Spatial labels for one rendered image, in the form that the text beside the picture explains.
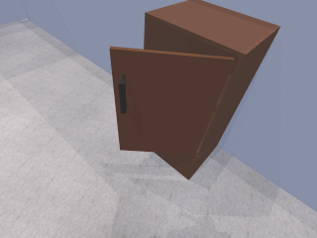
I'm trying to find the cupboard door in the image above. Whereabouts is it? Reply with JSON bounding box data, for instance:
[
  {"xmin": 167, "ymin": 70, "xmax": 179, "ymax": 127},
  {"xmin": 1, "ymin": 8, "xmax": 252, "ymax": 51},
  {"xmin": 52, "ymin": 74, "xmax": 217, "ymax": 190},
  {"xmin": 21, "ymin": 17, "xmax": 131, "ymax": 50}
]
[{"xmin": 109, "ymin": 46, "xmax": 235, "ymax": 155}]

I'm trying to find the handle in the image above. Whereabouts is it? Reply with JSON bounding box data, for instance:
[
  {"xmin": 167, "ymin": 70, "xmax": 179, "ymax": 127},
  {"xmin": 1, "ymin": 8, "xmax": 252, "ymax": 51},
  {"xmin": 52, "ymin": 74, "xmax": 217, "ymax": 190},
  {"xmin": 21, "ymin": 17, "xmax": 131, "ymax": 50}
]
[{"xmin": 118, "ymin": 74, "xmax": 127, "ymax": 114}]

